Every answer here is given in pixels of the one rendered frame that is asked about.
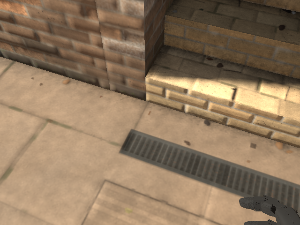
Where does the robot right hand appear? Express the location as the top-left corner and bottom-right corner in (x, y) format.
(239, 195), (300, 225)

